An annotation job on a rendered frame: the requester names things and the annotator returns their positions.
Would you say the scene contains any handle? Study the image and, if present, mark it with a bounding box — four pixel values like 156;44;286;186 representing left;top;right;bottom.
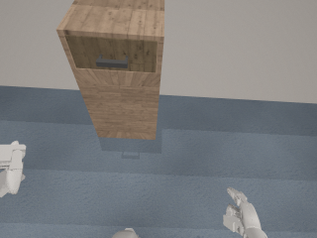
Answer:
96;54;129;68

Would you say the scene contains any right robot hand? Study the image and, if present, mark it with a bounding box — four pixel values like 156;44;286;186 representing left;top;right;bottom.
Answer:
223;187;262;236

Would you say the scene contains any robot right forearm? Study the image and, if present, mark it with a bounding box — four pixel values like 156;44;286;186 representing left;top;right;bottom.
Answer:
243;227;267;238

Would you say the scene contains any cabinet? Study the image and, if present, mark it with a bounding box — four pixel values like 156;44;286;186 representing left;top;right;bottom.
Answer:
56;0;164;140

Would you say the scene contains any left robot hand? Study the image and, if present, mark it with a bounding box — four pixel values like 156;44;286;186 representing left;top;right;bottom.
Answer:
0;141;26;197

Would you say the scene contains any drawer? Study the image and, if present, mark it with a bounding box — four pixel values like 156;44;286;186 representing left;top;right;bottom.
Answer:
64;35;158;73

